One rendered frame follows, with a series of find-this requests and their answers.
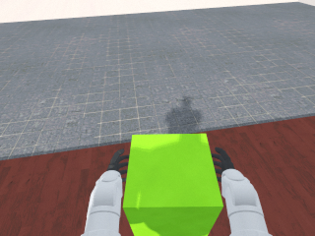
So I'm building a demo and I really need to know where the right robot forearm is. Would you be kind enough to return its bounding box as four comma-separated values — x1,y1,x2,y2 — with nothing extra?
221,168,273,236

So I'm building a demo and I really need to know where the left robot forearm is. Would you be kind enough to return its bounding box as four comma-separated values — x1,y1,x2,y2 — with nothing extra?
81,170,123,236

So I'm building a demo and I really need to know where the carton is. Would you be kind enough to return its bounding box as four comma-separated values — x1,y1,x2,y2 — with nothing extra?
123,133,223,236

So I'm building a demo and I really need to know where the robot right hand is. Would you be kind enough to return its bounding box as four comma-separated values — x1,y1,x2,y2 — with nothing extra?
211,147,235,182

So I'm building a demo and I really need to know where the robot left hand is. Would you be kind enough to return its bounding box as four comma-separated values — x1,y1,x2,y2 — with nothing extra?
106,148,130,182

